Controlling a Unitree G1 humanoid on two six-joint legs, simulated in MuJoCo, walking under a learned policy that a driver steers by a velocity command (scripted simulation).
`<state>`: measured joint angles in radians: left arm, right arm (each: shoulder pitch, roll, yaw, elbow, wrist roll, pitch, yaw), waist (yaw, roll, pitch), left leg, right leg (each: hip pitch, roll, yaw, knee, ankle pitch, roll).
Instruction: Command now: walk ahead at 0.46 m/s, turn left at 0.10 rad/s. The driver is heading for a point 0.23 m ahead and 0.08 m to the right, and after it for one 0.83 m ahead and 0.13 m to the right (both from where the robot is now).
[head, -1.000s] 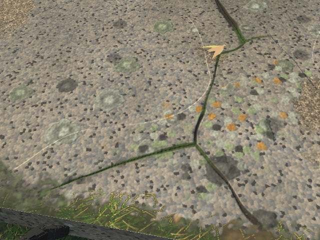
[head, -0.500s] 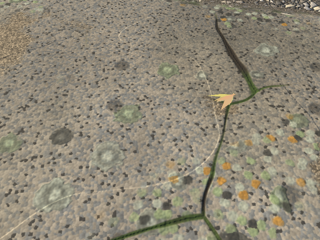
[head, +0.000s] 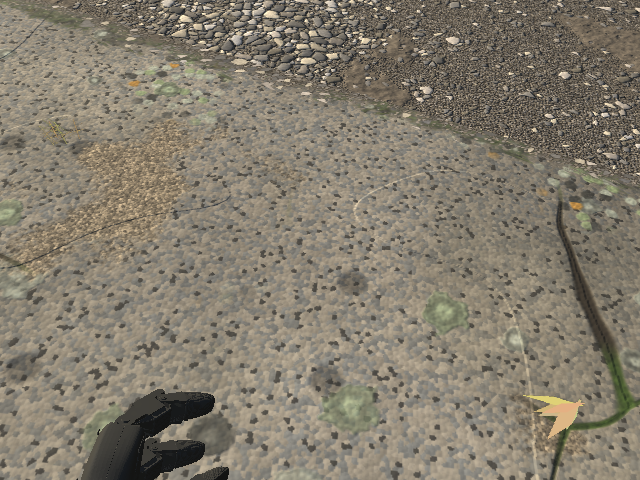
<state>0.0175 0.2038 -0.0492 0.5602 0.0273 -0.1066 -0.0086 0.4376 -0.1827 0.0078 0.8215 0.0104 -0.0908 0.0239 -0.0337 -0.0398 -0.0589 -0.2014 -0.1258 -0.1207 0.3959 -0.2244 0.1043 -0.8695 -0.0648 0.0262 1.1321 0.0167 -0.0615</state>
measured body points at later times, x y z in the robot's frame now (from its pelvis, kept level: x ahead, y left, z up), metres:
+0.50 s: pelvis +0.22 -0.04 -0.01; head +0.26 -0.06 +0.44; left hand +0.40 +0.20 -0.11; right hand +0.36 -0.33 -0.09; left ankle +0.28 +0.14 -0.65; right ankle +0.29 -0.11 -0.74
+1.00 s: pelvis +0.28 +0.03 +0.00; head +0.30 +0.06 +0.44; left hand +0.52 +0.23 -0.12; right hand +0.32 -0.27 -0.08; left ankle +0.34 +0.11 -0.74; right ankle +0.19 -0.11 -0.66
